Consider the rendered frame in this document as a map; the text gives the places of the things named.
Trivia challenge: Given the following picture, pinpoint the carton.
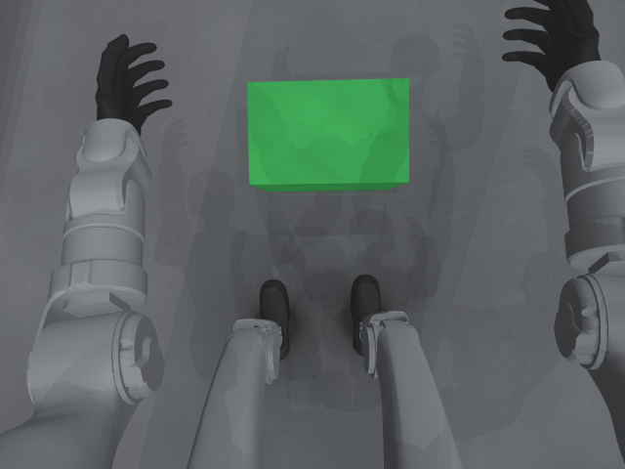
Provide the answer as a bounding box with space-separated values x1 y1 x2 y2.
247 78 409 192

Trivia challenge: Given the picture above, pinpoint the robot left foot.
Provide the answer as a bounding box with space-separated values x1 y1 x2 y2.
260 279 290 361

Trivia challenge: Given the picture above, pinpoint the right robot hand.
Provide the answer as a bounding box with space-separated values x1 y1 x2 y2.
502 0 601 93

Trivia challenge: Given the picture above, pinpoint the left robot upper arm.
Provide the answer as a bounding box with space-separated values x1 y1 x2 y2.
0 310 165 469

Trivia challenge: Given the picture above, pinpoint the robot right forearm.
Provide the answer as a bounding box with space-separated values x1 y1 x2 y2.
549 61 625 275

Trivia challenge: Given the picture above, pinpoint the right robot upper arm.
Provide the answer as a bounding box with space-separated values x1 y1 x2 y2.
554 274 625 463

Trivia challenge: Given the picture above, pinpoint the robot left forearm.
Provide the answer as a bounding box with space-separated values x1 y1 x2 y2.
26 118 151 404

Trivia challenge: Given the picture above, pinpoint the left robot hand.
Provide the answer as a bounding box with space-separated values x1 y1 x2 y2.
95 34 172 136

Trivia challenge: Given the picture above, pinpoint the robot right shin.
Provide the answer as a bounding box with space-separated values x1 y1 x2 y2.
359 311 420 356

